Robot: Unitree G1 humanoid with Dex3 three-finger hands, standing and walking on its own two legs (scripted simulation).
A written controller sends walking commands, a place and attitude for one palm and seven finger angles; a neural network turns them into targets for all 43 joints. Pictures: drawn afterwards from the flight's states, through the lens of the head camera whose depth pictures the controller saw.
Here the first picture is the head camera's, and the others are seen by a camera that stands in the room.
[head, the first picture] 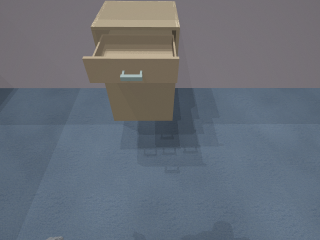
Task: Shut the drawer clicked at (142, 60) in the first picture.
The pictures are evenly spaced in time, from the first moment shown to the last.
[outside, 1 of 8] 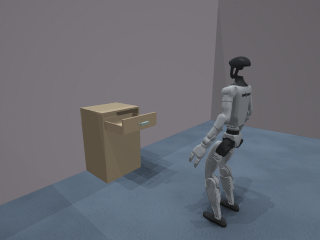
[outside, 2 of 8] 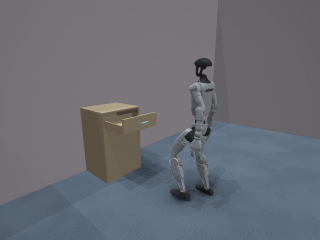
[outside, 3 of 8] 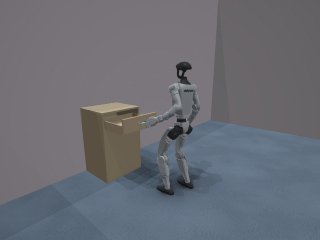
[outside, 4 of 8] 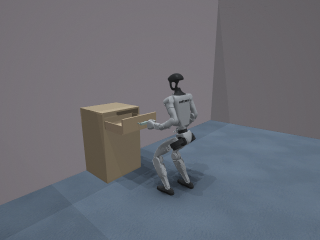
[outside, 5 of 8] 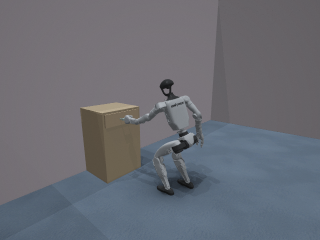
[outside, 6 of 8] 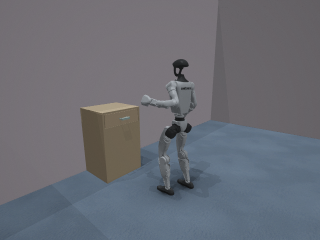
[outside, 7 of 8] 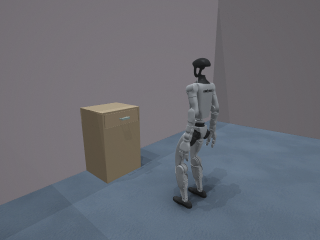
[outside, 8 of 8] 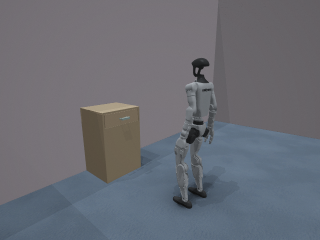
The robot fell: no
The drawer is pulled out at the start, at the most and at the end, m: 0.30 0.30 0.00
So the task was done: yes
